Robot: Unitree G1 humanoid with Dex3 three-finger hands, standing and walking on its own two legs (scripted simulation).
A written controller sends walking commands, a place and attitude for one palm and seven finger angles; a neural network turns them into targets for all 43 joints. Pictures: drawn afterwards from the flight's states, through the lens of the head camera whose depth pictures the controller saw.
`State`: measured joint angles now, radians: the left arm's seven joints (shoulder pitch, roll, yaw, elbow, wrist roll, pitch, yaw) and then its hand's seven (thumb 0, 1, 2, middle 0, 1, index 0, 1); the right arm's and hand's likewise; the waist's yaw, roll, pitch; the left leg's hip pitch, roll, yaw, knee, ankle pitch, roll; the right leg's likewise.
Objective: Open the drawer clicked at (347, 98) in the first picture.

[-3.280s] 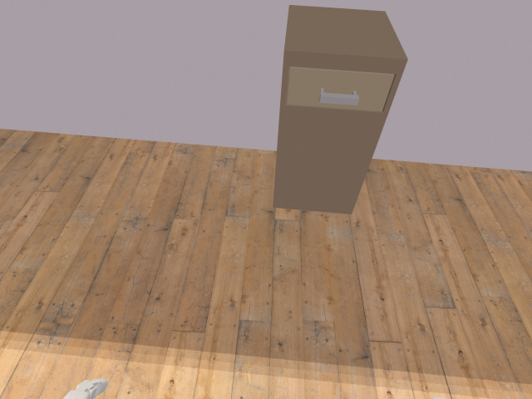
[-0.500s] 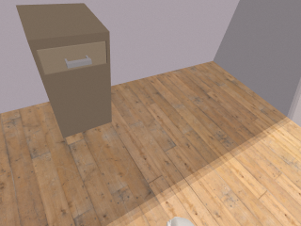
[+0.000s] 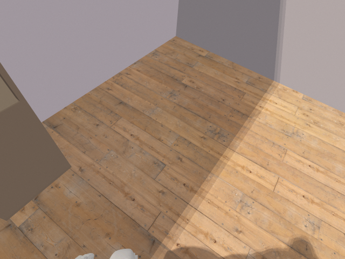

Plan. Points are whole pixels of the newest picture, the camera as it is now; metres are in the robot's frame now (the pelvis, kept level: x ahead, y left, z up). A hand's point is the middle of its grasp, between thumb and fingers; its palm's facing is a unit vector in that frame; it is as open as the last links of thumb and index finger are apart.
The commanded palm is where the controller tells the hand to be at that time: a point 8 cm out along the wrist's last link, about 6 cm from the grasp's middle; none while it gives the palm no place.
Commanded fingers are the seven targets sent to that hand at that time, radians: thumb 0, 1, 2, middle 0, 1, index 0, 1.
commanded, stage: walk to a spot facing it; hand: left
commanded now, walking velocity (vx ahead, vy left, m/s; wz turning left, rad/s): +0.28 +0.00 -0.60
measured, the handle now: out of the picture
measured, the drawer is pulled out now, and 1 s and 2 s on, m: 0.00 0.00 0.00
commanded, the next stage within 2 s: none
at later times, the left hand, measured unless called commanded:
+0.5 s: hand (76, 199) +0.29 +0.28 -0.16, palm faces -0.21 -0.95 -0.21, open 7.4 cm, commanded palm none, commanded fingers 0.00 0.90 0.90 -0.20 -0.30 -0.20 -0.30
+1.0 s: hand (131, 156) +0.42 +0.14 -0.13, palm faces -0.53 -0.80 -0.28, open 7.4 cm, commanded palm none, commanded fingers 0.00 0.90 0.90 -0.20 -0.30 -0.20 -0.30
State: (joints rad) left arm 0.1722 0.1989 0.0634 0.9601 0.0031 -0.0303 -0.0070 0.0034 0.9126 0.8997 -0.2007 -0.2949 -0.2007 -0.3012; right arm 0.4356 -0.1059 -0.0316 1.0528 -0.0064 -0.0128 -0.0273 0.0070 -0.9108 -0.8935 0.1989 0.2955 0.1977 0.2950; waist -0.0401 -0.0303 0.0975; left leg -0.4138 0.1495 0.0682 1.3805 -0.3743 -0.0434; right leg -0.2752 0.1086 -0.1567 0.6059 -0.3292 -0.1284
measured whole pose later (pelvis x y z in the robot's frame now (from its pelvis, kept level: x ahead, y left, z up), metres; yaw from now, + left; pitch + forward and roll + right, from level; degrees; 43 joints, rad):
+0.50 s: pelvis +0.19 +0.08 +0.02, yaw -18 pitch -1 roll -2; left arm 0.25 0.27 0.10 0.94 0.02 0.05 -0.02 0.01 0.91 0.90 -0.20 -0.29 -0.20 -0.30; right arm 0.13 -0.15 -0.01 0.88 -0.02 -0.03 -0.02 0.00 -0.91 -0.89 0.20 0.30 0.20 0.30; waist 0.04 -0.04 0.09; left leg -0.28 0.17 0.23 0.57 -0.25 -0.01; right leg -0.49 -0.03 -0.05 1.27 -0.44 0.07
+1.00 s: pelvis +0.23 +0.02 +0.02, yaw -35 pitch +1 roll +2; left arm 0.18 0.19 0.06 0.89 0.01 0.02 0.00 0.01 0.90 0.90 -0.20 -0.30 -0.20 -0.30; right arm 0.18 -0.23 -0.06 0.91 -0.02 0.05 -0.02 0.00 -0.92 -0.89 0.19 0.29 0.19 0.29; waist -0.01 0.04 0.08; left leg -0.51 0.12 0.05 1.10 -0.38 -0.10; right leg -0.31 0.03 -0.02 0.53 -0.24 -0.07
